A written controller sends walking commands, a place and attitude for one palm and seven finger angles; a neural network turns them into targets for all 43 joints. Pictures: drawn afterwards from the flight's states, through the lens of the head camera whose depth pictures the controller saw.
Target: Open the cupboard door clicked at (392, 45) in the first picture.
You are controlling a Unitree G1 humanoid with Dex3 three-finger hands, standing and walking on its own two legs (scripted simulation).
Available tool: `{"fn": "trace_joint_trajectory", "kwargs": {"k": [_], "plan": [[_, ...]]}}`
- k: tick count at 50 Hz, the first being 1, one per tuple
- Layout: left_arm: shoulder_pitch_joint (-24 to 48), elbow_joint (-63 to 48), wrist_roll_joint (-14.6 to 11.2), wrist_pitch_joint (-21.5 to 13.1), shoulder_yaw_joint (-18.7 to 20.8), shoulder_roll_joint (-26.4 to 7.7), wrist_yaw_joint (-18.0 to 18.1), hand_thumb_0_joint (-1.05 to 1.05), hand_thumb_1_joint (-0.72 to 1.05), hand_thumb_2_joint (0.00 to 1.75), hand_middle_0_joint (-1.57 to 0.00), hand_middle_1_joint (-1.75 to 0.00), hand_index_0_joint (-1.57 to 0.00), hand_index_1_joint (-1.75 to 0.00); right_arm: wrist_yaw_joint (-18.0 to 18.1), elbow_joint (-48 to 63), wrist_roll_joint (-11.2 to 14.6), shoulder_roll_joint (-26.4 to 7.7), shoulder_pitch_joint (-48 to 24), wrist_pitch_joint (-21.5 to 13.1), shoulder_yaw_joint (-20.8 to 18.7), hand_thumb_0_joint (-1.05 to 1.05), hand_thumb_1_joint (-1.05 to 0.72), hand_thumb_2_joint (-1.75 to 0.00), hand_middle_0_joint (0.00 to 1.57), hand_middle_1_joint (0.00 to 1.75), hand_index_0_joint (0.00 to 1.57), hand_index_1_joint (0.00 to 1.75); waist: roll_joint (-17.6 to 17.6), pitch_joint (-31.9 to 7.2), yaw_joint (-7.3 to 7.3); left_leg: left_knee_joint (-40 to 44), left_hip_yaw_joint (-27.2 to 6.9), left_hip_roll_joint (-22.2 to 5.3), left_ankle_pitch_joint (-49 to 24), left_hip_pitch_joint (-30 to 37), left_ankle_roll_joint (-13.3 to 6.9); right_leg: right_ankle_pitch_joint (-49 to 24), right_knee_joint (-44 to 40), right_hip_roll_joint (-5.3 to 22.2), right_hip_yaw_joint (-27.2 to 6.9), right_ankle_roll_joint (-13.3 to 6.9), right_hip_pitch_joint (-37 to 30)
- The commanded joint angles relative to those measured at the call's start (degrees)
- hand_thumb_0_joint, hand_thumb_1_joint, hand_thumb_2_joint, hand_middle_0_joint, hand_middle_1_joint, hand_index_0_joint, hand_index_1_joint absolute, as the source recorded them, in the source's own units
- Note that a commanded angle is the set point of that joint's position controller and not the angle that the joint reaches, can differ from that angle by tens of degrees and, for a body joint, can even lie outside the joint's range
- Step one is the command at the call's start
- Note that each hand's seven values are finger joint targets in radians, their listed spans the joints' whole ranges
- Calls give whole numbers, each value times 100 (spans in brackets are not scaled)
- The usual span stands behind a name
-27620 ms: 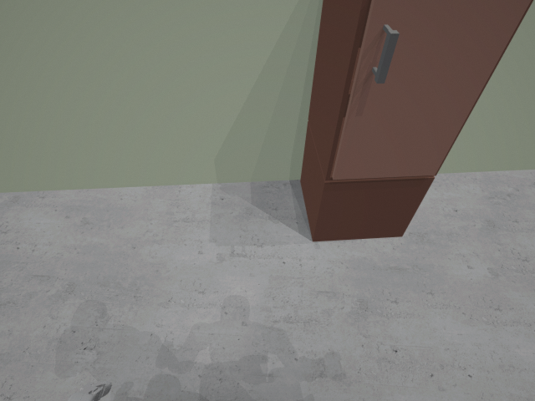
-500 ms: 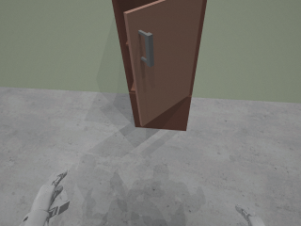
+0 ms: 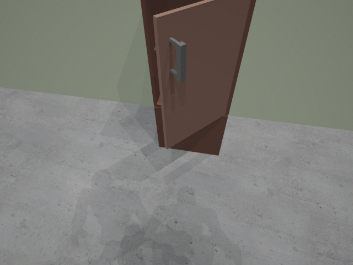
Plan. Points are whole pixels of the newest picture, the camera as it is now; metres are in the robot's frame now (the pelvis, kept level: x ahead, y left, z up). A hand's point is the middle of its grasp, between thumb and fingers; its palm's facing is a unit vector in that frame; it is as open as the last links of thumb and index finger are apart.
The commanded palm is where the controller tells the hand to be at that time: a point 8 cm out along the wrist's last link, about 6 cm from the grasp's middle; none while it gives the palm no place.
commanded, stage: let the arm hang, fingers relaxed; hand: left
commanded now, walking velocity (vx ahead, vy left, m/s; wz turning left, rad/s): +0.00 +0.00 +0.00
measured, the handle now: (177, 60) +0.66 +0.04 +0.12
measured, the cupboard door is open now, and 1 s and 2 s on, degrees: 48 48 48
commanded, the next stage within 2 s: look to check the result in 0.44 s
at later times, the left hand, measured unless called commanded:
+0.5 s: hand out of the picture +0.13 +0.22 -0.15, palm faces -0.03 -0.95 -0.31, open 7.4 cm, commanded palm none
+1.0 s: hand out of the picture +0.12 +0.23 -0.15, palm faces -0.03 -0.94 -0.35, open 7.4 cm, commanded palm none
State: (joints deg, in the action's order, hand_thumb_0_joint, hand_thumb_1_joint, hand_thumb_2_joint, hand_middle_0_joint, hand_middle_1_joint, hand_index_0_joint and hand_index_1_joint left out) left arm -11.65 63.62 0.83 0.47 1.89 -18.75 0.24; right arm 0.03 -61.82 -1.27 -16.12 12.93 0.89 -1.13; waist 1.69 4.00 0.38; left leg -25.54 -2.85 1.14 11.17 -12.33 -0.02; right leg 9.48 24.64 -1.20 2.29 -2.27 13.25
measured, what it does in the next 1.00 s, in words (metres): stands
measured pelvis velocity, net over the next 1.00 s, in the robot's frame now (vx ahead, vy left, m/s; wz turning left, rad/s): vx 0.04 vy -0.01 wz -0.02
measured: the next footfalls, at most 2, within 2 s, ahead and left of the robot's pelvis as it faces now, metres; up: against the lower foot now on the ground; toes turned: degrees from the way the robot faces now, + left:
none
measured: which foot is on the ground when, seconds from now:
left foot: down 0.00-1.00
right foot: down 0.00-1.00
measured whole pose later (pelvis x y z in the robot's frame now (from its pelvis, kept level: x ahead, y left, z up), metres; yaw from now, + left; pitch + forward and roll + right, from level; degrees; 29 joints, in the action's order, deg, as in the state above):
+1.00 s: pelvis +0.04 -0.01 +0.01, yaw -1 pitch -2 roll +0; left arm -5.6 64.9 0.6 -0.9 1.0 -17.9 0.4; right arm 0.2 -64.3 -1.1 -18.2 6.5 0.4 -0.3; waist 1.6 4.0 -0.1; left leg -17.7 -2.0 -0.3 11.0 -5.1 1.0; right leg 9.7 18.5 -2.6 1.2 -3.0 7.2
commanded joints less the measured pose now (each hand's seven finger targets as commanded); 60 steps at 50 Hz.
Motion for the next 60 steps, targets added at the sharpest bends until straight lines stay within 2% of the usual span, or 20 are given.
{"fn": "trace_joint_trajectory", "kwargs": {"k": [1,3,7,8,13,17,19,20,23,25,29,35,41,44,50,52,57,58,60], "plan": [[423,-289,-15,-195,156,-952,43,0,90,90,-20,-30,-20,-30,79,199,14,-1040,-13,-160,-184,0,-90,-90,20,30,20,30,-346,-275,-63,621,-475,-563,126,-82,-243,897,-853,803,-948,-245,-237],[497,-262,-17,-204,149,-978,48,0,90,90,-20,-30,-20,-30,77,173,11,-1088,-112,-162,-179,0,-90,-90,20,30,20,30,-463,-234,-66,666,-457,-585,5,-4,-231,779,-877,787,-929,-219,-222],[624,-250,-10,-217,148,-1033,56,0,90,90,-20,-30,-20,-30,61,132,8,-1124,-309,-174,-158,0,-90,-90,20,30,20,30,-357,-287,-49,745,-448,-609,-272,109,-218,407,-842,801,-892,-177,-352],[664,-253,-8,-229,154,-1039,60,0,90,90,-20,-30,-20,-30,62,123,9,-1130,-342,-180,-157,0,-90,-90,20,30,20,30,-428,-329,-58,764,-453,-619,-368,141,-210,245,-831,797,-893,-172,-418],[785,-271,-8,-255,155,-1076,69,0,90,90,-20,-30,-20,-30,60,102,8,-1161,-506,-194,-146,0,-90,-90,20,30,20,30,-334,-469,-49,828,-414,-635,-651,278,-173,-274,-796,820,-857,-132,-628],[834,-279,-8,-256,155,-1071,64,0,90,90,-20,-30,-20,-30,66,95,0,-1188,-613,-200,-129,0,-90,-90,20,30,20,30,-101,-453,-35,890,-400,-649,-648,300,-149,-302,-835,822,-869,-127,-683],[822,-302,-8,-270,172,-1074,66,0,90,90,-20,-30,-20,-30,77,103,8,-1211,-632,-208,-126,0,-90,-90,20,30,20,30,-117,-591,-27,861,-382,-675,-800,392,-144,-538,-802,812,-843,-128,-789],[873,-286,-7,-265,163,-1081,69,0,90,90,-20,-30,-20,-30,75,94,8,-1192,-636,-211,-120,0,-90,-90,20,30,20,30,-96,-533,-41,900,-393,-675,-847,365,-137,-642,-788,827,-832,-124,-816],[863,-274,-19,-269,160,-1054,65,0,90,90,-20,-30,-20,-30,91,91,4,-1233,-674,-211,-119,0,-90,-90,20,30,20,30,-7,-596,-42,917,-373,-687,-826,453,-118,-664,-827,825,-859,-134,-848],[878,-264,-14,-256,161,-1058,63,0,90,90,-20,-30,-20,-30,92,84,7,-1220,-684,-202,-114,0,-90,-90,20,30,20,30,-66,-500,-41,938,-373,-686,-769,428,-122,-539,-860,810,-834,-122,-797],[830,-255,-19,-259,163,-1062,61,0,90,90,-20,-30,-20,-30,104,81,17,-1252,-674,-195,-107,0,-90,-90,20,30,20,30,-53,-562,-37,923,-337,-689,-722,518,-120,-483,-923,789,-865,-128,-812],[821,-205,-29,-260,147,-1065,71,0,90,90,-20,-30,-20,-30,119,48,23,-1260,-641,-194,-105,0,-90,-90,20,30,20,30,-123,-665,-65,920,-326,-721,-890,626,-118,-829,-876,810,-837,-130,-906],[797,-185,-33,-263,136,-1080,77,0,90,90,-20,-30,-20,-30,126,31,30,-1272,-618,-185,-109,0,-90,-90,20,30,20,30,-152,-631,-77,943,-312,-736,-878,667,-111,-908,-891,793,-857,-126,-891],[756,-192,-26,-265,141,-1083,78,0,90,90,-20,-30,-20,-30,121,43,38,-1279,-651,-176,-114,0,-90,-90,20,30,20,30,-273,-533,-65,947,-284,-718,-795,684,-122,-774,-952,779,-846,-108,-783],[788,-200,-24,-272,138,-1110,79,0,90,90,-20,-30,-20,-30,114,31,31,-1265,-672,-185,-120,0,-90,-90,20,30,20,30,-117,-594,-76,960,-298,-722,-843,712,-120,-830,-941,795,-879,-110,-853],[799,-209,-31,-280,134,-1102,82,0,90,90,-20,-30,-20,-30,119,43,29,-1287,-675,-194,-122,0,-90,-90,20,30,20,30,-226,-643,-78,972,-301,-740,-965,736,-116,-1048,-890,791,-857,-111,-909],[803,-234,-22,-272,150,-1122,74,0,90,90,-20,-30,-20,-30,130,61,22,-1316,-711,-202,-126,0,-90,-90,20,30,20,30,-165,-572,-76,968,-245,-770,-991,789,-104,-1134,-886,782,-891,-118,-825],[795,-261,-20,-250,155,-1084,72,0,90,90,-20,-30,-20,-30,144,71,15,-1288,-661,-192,-132,0,-90,-90,20,30,20,30,-150,-595,-86,863,-175,-789,-1042,835,-94,-1321,-820,774,-954,-126,-781],[582,-247,-19,-124,103,-614,95,0,90,90,-20,-30,-20,-30,165,35,9,-736,-381,-110,-56,0,-90,-90,20,30,20,30,-165,-542,-109,626,31,-789,-950,758,-17,-1502,-640,785,-1017,-73,-647]]}}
